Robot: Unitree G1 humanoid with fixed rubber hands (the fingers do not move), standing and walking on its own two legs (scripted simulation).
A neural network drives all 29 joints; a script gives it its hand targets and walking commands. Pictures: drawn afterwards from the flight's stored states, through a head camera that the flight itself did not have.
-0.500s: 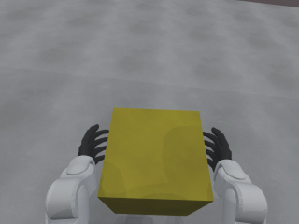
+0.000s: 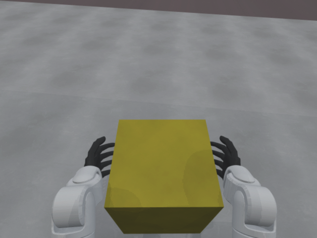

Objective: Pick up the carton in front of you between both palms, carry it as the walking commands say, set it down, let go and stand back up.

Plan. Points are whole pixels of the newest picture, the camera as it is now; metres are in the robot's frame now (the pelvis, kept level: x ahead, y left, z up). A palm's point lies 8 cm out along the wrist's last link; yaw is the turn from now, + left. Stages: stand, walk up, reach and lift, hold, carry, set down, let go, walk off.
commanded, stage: carry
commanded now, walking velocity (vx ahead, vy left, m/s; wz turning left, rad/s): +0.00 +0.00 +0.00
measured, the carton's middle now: (162, 180) +0.26 +0.00 +0.02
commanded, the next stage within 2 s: hold in 1.78 s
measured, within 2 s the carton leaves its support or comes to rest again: neither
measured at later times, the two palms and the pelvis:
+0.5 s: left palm (96, 188) +0.22 +0.15 +0.06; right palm (227, 188) +0.22 -0.15 +0.06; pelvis -0.03 +0.00 +0.00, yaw +0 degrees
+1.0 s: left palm (94, 184) +0.24 +0.16 +0.03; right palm (214, 184) +0.24 -0.13 +0.03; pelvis -0.04 +0.02 +0.00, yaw +0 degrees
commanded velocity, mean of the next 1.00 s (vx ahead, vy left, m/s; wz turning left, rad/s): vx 0.00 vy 0.00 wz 0.00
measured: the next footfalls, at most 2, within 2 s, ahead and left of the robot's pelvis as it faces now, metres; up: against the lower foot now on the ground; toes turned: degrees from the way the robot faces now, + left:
none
